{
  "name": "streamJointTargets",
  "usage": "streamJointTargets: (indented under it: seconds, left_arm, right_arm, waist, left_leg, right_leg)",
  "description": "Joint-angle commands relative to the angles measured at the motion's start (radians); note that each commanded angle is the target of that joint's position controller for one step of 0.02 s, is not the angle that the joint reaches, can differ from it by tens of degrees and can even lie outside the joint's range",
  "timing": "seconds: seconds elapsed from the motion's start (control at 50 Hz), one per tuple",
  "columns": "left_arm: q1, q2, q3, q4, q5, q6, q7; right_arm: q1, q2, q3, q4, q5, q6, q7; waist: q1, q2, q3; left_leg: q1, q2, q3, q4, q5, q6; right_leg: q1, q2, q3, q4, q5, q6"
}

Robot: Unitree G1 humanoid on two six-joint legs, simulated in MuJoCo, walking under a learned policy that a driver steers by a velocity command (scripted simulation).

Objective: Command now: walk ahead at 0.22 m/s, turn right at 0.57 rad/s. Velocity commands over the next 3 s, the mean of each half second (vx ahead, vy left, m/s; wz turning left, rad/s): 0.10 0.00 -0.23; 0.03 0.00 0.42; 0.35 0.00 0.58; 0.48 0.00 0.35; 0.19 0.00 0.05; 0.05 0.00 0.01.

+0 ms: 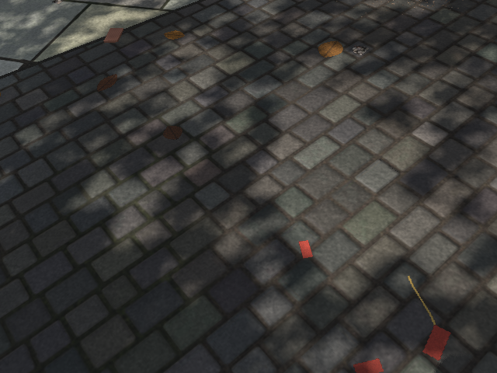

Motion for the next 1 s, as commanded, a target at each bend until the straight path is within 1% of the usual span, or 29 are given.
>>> streamJointTargets:
  seconds: [0.02, 0.12, 0.16, 0.2, 0.22, 0.24, 0.26, 0.28, 0.3, 0.32, 0.36, 0.4, 0.48, 0.5, 0.52, 0.56, 0.6, 0.64, 0.68, 0.72, 0.78, 0.82, 0.84, 0.86, 0.88, 0.9, 0.92, 0.94, 1.0]
  left_arm:
    - [-0.016, 0.211, 0.052, -0.065, -0.006, -0.001, 0.025]
    - [-0.013, 0.198, 0.057, -0.057, -0.009, 0.02, 0.035]
    - [-0.047, 0.197, 0.059, -0.063, -0.006, 0.02, 0.036]
    - [-0.071, 0.188, 0.055, -0.074, -0.003, 0.018, 0.03]
    - [-0.076, 0.15, 0.039, -0.101, 0.018, 0.015, 0.025]
    - [0.117, 0.059, 0.017, -0.08, 0.014, 0.017, 0.022]
    - [0.149, 0.165, 0.037, -0.052, -0.007, 0.024, 0.021]
    - [0.031, 0.221, 0.053, -0.066, -0.021, 0.037, 0.024]
    - [-0.036, 0.215, 0.052, -0.075, -0.017, 0.053, 0.032]
    - [-0.067, 0.206, 0.054, -0.079, -0.006, 0.071, 0.039]
    - [-0.067, 0.147, 0.039, -0.082, 0.001, 0.091, 0.041]
    - [-0.09, 0.104, 0.022, -0.081, 0.011, 0.082, 0.043]
    - [-0.097, 0.152, 0.035, -0.062, 0.019, 0.076, 0.036]
    - [-0.118, 0.182, 0.04, -0.078, 0.028, 0.077, 0.039]
    - [-0.133, 0.239, 0.054, -0.088, 0.029, 0.079, 0.045]
    - [-0.163, 0.218, 0.055, -0.091, 0.027, 0.067, 0.049]
    - [-0.223, 0.232, 0.063, -0.118, 0.029, 0.047, 0.057]
    - [-0.223, 0.219, 0.06, -0.136, 0.023, 0.03, 0.068]
    - [-0.244, 0.233, 0.065, -0.14, 0.007, 0.033, 0.069]
    - [-0.267, 0.255, 0.074, -0.142, 0.002, 0.048, 0.065]
    - [-0.282, 0.267, 0.079, -0.139, -0.008, 0.063, 0.055]
    - [-0.246, 0.24, 0.073, -0.118, -0.016, 0.055, 0.044]
    - [-0.226, 0.194, 0.06, -0.136, 0.02, 0.047, 0.035]
    - [-0.29, 0.139, 0.038, -0.195, 0.038, 0.037, 0.035]
    - [-0.32, 0.188, 0.049, -0.192, 0.01, 0.035, 0.033]
    - [-0.33, 0.202, 0.053, -0.192, -0.004, 0.036, 0.034]
    - [-0.327, 0.212, 0.059, -0.174, 0.003, 0.039, 0.045]
    - [-0.322, 0.229, 0.066, -0.174, 0.014, 0.041, 0.052]
    - [-0.327, 0.197, 0.061, -0.183, 0.009, 0.024, 0.031]
  right_arm:
    - [-0.148, -0.018, 0.002, -0.098, 0.002, -0.007, 0.008]
    - [-0.167, -0.037, 0.007, -0.134, 0.009, 0.008, 0.026]
    - [-0.102, -0.08, -0.005, -0.116, 0.002, -0.005, 0.027]
    - [0.042, -0.127, -0.021, -0.075, -0.022, -0.026, 0.02]
    - [0.146, -0.172, -0.024, -0.07, -0.048, -0.031, 0.015]
    - [0.178, -0.189, -0.025, -0.052, -0.044, -0.018, 0.016]
    - [0.163, -0.119, -0.008, -0.051, -0.01, -0.007, 0.023]
    - [0.081, -0.075, 0.006, -0.072, 0.007, -0.001, 0.024]
    - [0.03, -0.039, 0.022, -0.074, -0.001, 0.01, 0.022]
    - [-0.005, -0.01, 0.034, -0.071, -0.009, 0.018, 0.021]
    - [-0.032, -0.03, 0.032, -0.047, -0.026, 0.033, 0.018]
    - [-0.01, -0.063, 0.024, -0.031, -0.023, 0.04, 0.009]
    - [-0.011, -0.114, 0.011, -0.051, 0.014, 0.062, -0.008]
    - [0.004, -0.099, 0.015, -0.052, 0.016, 0.064, -0.008]
    - [0.007, -0.091, 0.014, -0.066, 0.012, 0.065, -0.007]
    - [0.001, -0.07, 0.014, -0.085, 0.012, 0.064, -0.01]
    - [0.053, -0.065, 0.005, -0.078, 0.014, 0.066, -0.007]
    - [0.059, -0.076, -0.008, -0.091, 0.017, 0.075, 0.004]
    - [0.058, -0.048, -0.005, -0.105, 0.028, 0.087, 0.013]
    - [0.048, -0.032, 0.003, -0.118, 0.03, 0.098, 0.024]
    - [0.078, -0.057, -0.006, -0.128, 0.033, 0.114, 0.047]
    - [0.171, -0.099, -0.031, -0.111, 0.024, 0.12, 0.039]
    - [0.208, -0.218, -0.062, -0.129, 0.019, 0.119, 0.018]
    - [0.239, -0.293, -0.063, -0.147, -0.018, 0.106, 0.021]
    - [0.248, -0.241, -0.046, -0.154, -0.027, 0.086, 0.026]
    - [0.188, -0.215, -0.04, -0.16, -0.013, 0.072, 0.02]
    - [0.139, -0.192, -0.037, -0.166, 0.007, 0.069, 0.01]
    - [0.123, -0.17, -0.03, -0.166, 0.024, 0.073, -0.001]
    - [0.137, -0.15, -0.022, -0.177, 0.023, 0.075, -0.02]
  waist:
    - [-0.016, -0.135, 0.026]
    - [-0.007, -0.163, 0.005]
    - [-0.036, -0.175, -0.018]
    - [-0.095, -0.15, -0.104]
    - [-0.121, -0.047, -0.247]
    - [-0.038, 0.229, -0.388]
    - [-0.041, 0.152, -0.41]
    - [-0.054, 0.082, -0.247]
    - [-0.043, 0.02, -0.177]
    - [-0.031, 0.019, -0.113]
    - [-0.002, 0.097, -0.05]
    - [-0.011, 0.118, -0.061]
    - [0.017, 0.072, -0.079]
    - [0.012, 0.038, -0.059]
    - [-0.012, -0.048, -0.018]
    - [-0.025, -0.185, 0.014]
    - [-0.041, -0.261, 0.012]
    - [-0.023, -0.218, -0.021]
    - [-0.028, -0.162, -0.032]
    - [-0.019, -0.175, -0.044]
    - [-0.036, -0.188, -0.058]
    - [-0.081, -0.104, -0.099]
    - [-0.076, 0.135, -0.127]
    - [-0.094, 0.273, -0.202]
    - [-0.12, 0.11, -0.226]
    - [-0.097, 0.082, -0.151]
    - [-0.077, 0.03, -0.098]
    - [-0.064, 0.03, -0.092]
    - [-0.063, 0.078, -0.079]
  left_leg:
    - [-0.007, -0.063, 0.034, -0.184, 0.121, -0.01]
    - [0.114, -0.067, 0.018, -0.324, 0.188, 0.003]
    - [0.178, -0.066, 0.008, -0.363, 0.142, 0.029]
    - [0.391, -0.061, 0.028, -0.467, 0.3, 0.081]
    - [0.672, 0.108, -0.139, -0.387, 0.629, 0.151]
    - [0.962, 0.369, -0.456, -0.349, 0.905, 0.364]
    - [0.877, 0.371, -0.553, -0.437, 0.602, 0.379]
    - [0.74, 0.31, -0.426, -0.471, 0.403, 0.33]
    - [0.617, 0.249, -0.332, -0.508, 0.244, 0.28]
    - [0.495, 0.217, -0.284, -0.548, 0.128, 0.257]
    - [0.326, 0.139, -0.188, -0.608, 0.014, 0.22]
    - [0.311, 0.118, -0.169, -0.601, 0.075, 0.227]
    - [0.245, 0.105, -0.205, -0.588, -0.15, 0.176]
    - [0.186, 0.086, -0.203, -0.576, -0.254, 0.133]
    - [0.144, 0.028, -0.145, -0.53, -0.329, 0.089]
    - [0.163, -0.074, -0.023, -0.344, -0.255, 0.044]
    - [0.109, -0.089, 0.035, -0.148, -0.242, 0.036]
    - [0.027, -0.051, 0.014, 0.06, -0.422, 0.024]
    - [-0.004, -0.018, 0.018, 0.069, -0.409, 0.002]
    - [0.077, -0.023, 0.067, -0.01, -0.329, -0.016]
    - [0.232, -0.064, 0.139, -0.18, -0.196, -0.001]
    - [0.465, -0.098, 0.113, -0.384, 0.019, 0.053]
    - [0.656, 0.101, -0.204, -0.435, 0.426, 0.149]
    - [0.702, 0.352, -0.591, -0.479, 0.651, 0.395]
    - [0.689, 0.358, -0.547, -0.481, 0.582, 0.429]
    - [0.632, 0.299, -0.449, -0.484, 0.458, 0.377]
    - [0.584, 0.231, -0.37, -0.491, 0.344, 0.307]
    - [0.547, 0.191, -0.343, -0.516, 0.17, 0.266]
    - [0.5, 0.125, -0.351, -0.618, -0.262, 0.252]
  right_leg:
    - [-0.015, -0.155, 0.12, -0.053, 0.631, -0.082]
    - [-0.007, -0.184, 0.162, -0.006, 0.556, -0.061]
    - [0.045, -0.195, 0.185, 0.062, 0.632, -0.055]
    - [0.068, -0.125, 0.164, 0.246, 0.757, -0.016]
    - [-0.081, -0.062, 0.157, 0.463, 0.492, 0.018]
    - [-0.357, 0.106, 0.125, 0.802, -0.38, 0.08]
    - [-0.385, 0.073, 0.183, 0.92, -0.432, 0.092]
    - [-0.444, 0.034, 0.15, 0.954, -0.376, 0.105]
    - [-0.434, -0.006, 0.112, 0.905, -0.316, 0.112]
    - [-0.399, -0.034, 0.099, 0.834, -0.275, 0.122]
    - [-0.26, -0.058, 0.042, 0.609, -0.248, 0.127]
    - [-0.177, -0.048, 0.006, 0.422, -0.24, 0.123]
    - [-0.007, -0.015, -0.033, 0.154, 0.088, 0.071]
    - [0.022, -0.067, 0.013, 0.128, 0.1, 0.039]
    - [-0.028, -0.13, 0.062, 0.102, -0.004, -0.002]
    - [-0.114, -0.184, 0.118, 0.023, -0.092, -0.045]
    - [-0.073, -0.297, 0.194, 0.022, 0.191, -0.093]
    - [-0.002, -0.391, 0.224, 0.068, 0.562, -0.162]
    - [0.047, -0.383, 0.161, 0.092, 0.673, -0.152]
    - [0.022, -0.338, 0.069, 0.107, 0.678, -0.122]
    - [-0.027, -0.305, -0.016, 0.158, 0.596, -0.083]
    - [-0.132, -0.245, -0.11, 0.353, 0.486, 0.002]
    - [-0.372, -0.15, -0.178, 0.622, 0.084, 0.108]
    - [-0.575, 0.01, -0.073, 0.846, -0.478, 0.15]
    - [-0.589, -0.028, 0.039, 0.96, -0.463, 0.143]
    - [-0.619, -0.045, 0.038, 0.955, -0.374, 0.127]
    - [-0.623, -0.068, 0.034, 0.899, -0.284, 0.121]
    - [-0.602, -0.085, 0.037, 0.824, -0.204, 0.117]
    - [-0.547, -0.062, 0.017, 0.672, -0.05, 0.114]
Next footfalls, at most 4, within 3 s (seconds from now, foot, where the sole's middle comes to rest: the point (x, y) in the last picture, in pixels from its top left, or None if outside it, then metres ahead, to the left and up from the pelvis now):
0.20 left None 0.27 0.10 -0.79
0.50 right None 0.18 -0.12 -0.79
0.84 left None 0.25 0.13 -0.79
1.28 right None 0.42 -0.06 -0.79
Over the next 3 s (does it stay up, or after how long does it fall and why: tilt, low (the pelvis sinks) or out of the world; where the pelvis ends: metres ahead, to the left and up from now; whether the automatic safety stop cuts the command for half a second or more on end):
stays up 0.78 0.43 -0.02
